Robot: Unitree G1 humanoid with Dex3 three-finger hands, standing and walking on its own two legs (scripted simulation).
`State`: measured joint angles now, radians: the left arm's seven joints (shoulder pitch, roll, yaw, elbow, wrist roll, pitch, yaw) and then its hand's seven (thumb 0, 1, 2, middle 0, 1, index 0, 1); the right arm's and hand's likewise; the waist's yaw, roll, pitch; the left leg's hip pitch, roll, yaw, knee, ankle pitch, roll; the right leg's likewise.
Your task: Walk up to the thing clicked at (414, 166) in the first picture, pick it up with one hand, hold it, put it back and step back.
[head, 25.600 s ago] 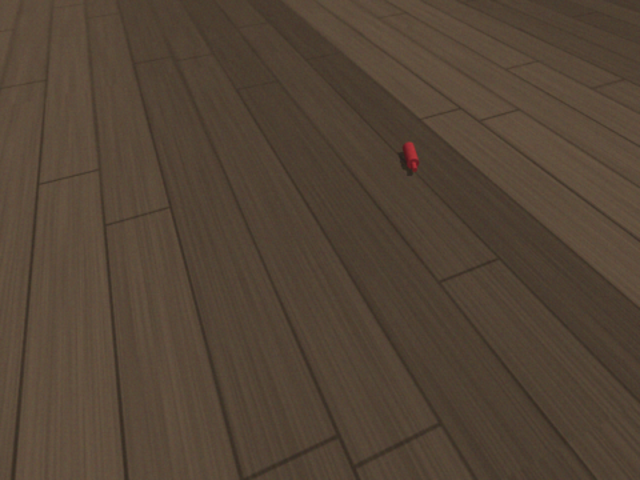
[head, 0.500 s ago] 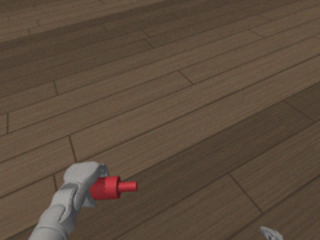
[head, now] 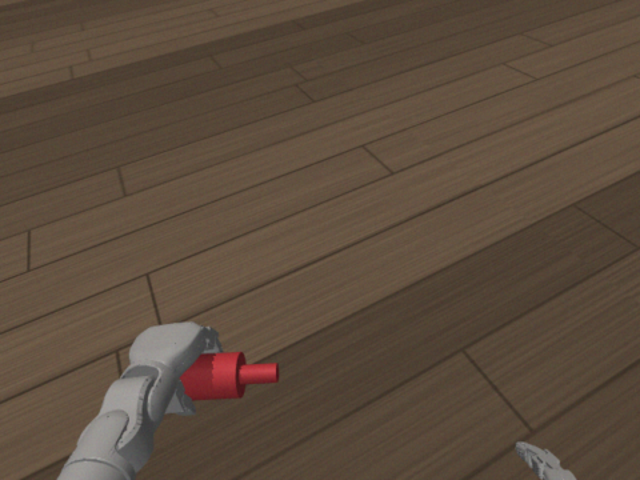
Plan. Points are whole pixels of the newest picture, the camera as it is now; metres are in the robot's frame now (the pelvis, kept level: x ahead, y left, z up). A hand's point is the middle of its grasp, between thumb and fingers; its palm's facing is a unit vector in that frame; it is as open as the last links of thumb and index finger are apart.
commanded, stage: hold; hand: left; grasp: from above
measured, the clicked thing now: (206, 376) +0.30 +0.19 -0.05
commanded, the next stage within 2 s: crouch in 0.82 s
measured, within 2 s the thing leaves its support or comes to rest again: neither
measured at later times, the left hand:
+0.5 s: hand (181, 376) +0.29 +0.22 -0.02, palm faces -0.44 -0.07 -0.90, open 8.8 cm
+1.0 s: hand (181, 369) +0.30 +0.22 -0.02, palm faces -0.43 -0.07 -0.90, open 8.8 cm
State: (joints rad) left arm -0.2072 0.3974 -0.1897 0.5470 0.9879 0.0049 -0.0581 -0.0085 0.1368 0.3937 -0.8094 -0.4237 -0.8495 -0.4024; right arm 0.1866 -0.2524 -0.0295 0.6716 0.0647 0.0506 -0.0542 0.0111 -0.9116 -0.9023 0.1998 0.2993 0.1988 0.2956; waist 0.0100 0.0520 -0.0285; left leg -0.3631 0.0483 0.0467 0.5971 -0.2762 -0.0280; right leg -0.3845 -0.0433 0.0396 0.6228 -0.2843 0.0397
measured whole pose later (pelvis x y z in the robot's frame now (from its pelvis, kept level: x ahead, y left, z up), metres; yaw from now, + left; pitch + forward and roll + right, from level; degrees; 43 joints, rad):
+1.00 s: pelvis +0.01 +0.00 +0.01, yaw +0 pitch +1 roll +1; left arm -0.21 0.40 -0.19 0.56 0.99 0.00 -0.06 -0.01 0.14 0.38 -0.81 -0.41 -0.85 -0.38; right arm 0.18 -0.25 -0.04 0.66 0.07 0.09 -0.06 0.01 -0.91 -0.90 0.20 0.30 0.20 0.30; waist 0.01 0.05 -0.01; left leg -0.27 0.05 0.05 0.49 -0.24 -0.03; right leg -0.30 -0.04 0.04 0.52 -0.25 0.04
